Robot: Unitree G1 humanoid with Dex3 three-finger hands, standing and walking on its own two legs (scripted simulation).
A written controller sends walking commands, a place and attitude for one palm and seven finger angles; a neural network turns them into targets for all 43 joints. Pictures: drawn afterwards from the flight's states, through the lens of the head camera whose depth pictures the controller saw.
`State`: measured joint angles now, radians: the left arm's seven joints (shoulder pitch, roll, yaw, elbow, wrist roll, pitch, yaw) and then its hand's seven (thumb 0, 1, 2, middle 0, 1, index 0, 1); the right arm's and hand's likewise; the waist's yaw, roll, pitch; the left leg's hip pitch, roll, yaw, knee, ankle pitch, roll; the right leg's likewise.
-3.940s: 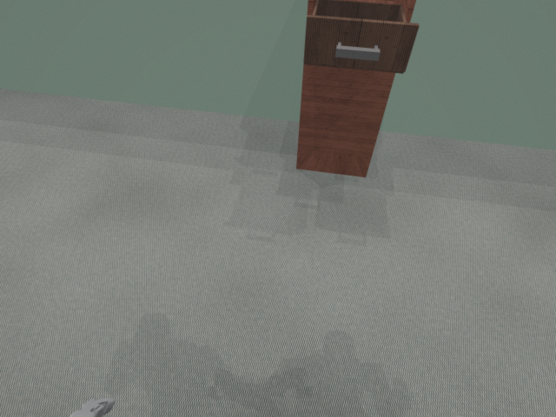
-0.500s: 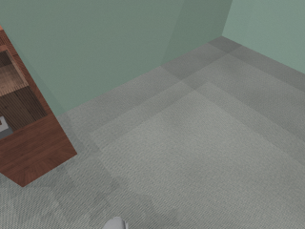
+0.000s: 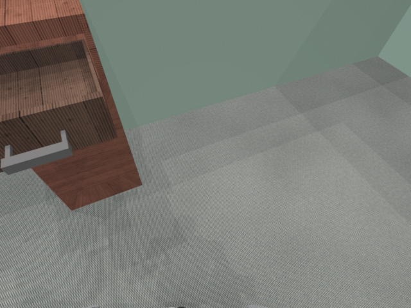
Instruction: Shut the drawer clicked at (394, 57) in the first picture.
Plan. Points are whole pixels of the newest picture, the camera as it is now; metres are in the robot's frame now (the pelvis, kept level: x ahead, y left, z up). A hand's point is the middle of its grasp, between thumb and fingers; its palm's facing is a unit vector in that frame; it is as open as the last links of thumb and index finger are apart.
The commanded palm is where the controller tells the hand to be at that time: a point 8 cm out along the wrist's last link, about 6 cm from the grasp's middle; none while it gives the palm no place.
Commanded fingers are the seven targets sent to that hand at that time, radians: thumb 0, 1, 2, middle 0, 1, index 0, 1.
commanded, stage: turn to face it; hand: left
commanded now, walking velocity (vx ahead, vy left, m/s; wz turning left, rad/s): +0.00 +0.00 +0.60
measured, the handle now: (37, 149) +0.42 +0.39 +0.03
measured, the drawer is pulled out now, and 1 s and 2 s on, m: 0.29 0.29 0.29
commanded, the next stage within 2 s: take the last steps up to it in 0.60 s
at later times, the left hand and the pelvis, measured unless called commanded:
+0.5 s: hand out of the picture -0.05 +0.19 -0.18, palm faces +0.34 -0.91 -0.23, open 7.4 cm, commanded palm none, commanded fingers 0.00 0.90 0.90 -0.20 -0.30 -0.20 -0.30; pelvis -0.02 -0.01 -0.01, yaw +19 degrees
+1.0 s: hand out of the picture -0.02 +0.19 -0.16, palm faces +0.40 -0.88 -0.24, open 7.4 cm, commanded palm none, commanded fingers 0.00 0.90 0.90 -0.20 -0.30 -0.20 -0.30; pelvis +0.01 -0.02 -0.01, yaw +24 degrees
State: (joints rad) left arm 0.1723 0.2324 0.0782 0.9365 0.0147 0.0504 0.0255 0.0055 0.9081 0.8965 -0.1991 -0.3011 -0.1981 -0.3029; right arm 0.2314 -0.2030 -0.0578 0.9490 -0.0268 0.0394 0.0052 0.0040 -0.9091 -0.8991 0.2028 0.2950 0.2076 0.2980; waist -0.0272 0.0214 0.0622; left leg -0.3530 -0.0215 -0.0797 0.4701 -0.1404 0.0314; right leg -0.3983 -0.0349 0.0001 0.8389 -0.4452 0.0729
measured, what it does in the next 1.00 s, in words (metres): steps on the spot, turning left: right foot, then left foot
